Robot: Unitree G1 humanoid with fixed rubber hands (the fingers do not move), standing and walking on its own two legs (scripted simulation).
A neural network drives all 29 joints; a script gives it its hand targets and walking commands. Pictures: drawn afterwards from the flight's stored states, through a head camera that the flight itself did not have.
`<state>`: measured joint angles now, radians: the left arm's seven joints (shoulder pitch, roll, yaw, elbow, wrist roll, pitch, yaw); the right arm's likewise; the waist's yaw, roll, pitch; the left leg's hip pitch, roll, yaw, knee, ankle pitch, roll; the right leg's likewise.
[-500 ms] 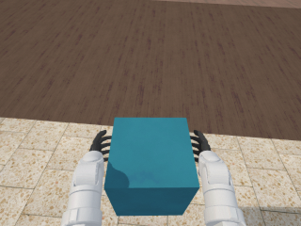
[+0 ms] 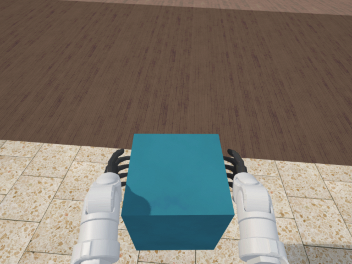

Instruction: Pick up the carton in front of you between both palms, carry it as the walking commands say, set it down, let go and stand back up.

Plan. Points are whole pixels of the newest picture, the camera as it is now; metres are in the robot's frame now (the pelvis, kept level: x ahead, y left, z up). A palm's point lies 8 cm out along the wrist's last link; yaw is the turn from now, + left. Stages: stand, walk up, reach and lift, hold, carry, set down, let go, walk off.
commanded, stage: hold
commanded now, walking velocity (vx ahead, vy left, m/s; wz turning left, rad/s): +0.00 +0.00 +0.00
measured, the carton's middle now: (175, 194) +0.29 +0.00 -0.02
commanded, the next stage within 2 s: carry in 0.36 s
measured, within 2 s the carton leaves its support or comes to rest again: neither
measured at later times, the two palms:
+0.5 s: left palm (115, 169) +0.31 +0.15 +0.06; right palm (239, 170) +0.31 -0.15 +0.05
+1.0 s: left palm (135, 110) +0.50 +0.12 +0.08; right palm (236, 116) +0.48 -0.18 +0.08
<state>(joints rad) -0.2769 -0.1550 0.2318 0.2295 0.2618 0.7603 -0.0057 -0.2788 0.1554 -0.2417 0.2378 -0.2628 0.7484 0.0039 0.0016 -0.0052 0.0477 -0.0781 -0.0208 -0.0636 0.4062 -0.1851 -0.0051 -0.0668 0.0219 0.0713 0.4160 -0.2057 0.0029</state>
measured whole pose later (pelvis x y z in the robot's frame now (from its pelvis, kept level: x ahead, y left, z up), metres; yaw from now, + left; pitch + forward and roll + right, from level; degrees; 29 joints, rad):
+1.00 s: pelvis +0.23 -0.02 +0.00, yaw -2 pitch +6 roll -1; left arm -0.14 -0.13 0.12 -0.33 0.08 1.23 0.10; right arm -0.15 0.13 -0.10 -0.32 -0.10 1.22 -0.10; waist -0.02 0.03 -0.14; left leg -0.11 0.04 0.17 0.32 -0.31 0.01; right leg -0.54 -0.06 -0.13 0.77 -0.33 0.00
